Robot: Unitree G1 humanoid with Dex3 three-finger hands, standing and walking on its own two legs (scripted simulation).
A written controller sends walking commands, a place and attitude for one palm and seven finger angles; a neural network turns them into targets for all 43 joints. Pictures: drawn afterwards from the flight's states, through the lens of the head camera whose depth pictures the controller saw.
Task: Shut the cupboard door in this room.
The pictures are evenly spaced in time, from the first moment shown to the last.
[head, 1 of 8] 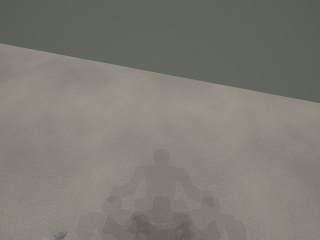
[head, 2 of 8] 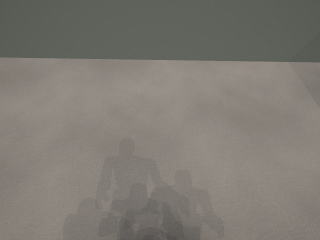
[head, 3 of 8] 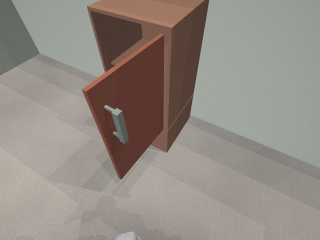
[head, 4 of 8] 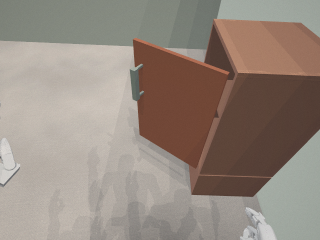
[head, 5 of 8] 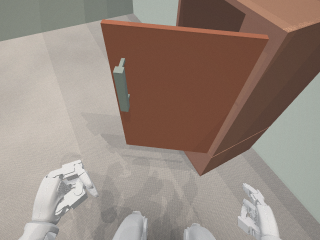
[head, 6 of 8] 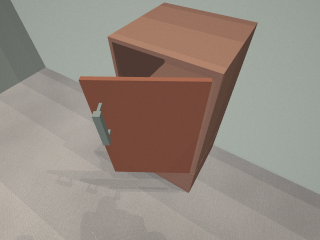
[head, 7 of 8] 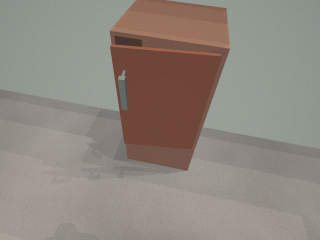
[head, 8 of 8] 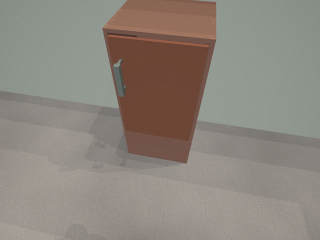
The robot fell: no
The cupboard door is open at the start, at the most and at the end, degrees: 86 86 0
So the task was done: yes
